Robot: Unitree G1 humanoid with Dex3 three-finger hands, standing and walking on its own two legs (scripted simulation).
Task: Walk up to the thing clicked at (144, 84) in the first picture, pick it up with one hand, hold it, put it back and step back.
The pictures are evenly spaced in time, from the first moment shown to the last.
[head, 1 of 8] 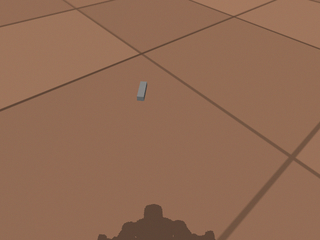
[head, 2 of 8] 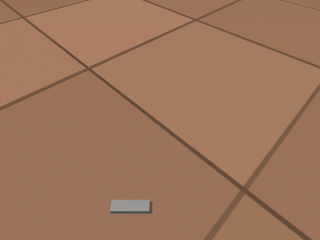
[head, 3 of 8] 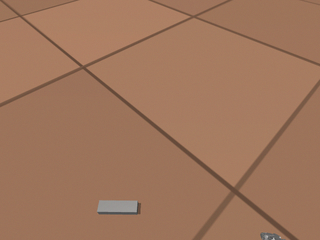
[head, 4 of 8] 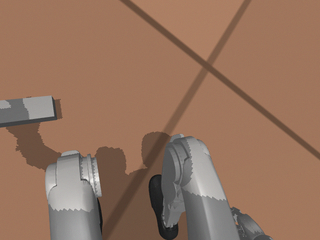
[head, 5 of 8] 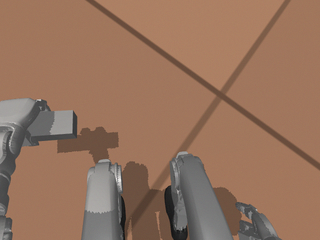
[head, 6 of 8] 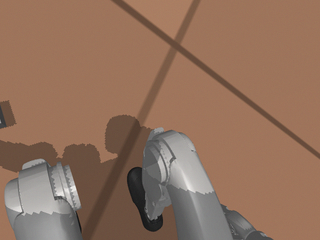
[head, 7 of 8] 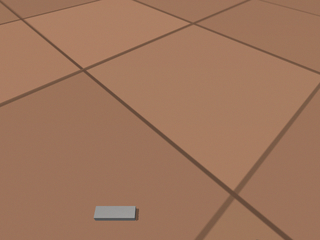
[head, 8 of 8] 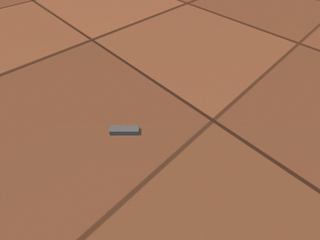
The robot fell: no
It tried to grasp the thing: yes
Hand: left
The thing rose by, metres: 0.69
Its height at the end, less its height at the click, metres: +0.00
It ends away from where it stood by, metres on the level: 0.02
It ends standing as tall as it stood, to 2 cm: yes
